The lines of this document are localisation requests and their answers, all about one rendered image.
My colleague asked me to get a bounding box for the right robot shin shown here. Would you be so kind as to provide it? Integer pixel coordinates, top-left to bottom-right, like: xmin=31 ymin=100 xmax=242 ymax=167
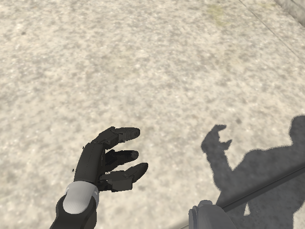
xmin=197 ymin=200 xmax=213 ymax=208

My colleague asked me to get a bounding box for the right robot thigh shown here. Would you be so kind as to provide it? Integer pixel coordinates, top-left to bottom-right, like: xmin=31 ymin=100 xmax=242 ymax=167
xmin=188 ymin=204 xmax=237 ymax=229

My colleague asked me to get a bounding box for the robot left hand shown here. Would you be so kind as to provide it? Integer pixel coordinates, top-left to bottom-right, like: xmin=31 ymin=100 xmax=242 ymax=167
xmin=72 ymin=126 xmax=148 ymax=192

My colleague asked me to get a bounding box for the robot left forearm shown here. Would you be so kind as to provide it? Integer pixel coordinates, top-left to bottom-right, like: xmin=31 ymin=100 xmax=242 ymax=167
xmin=49 ymin=181 xmax=99 ymax=229

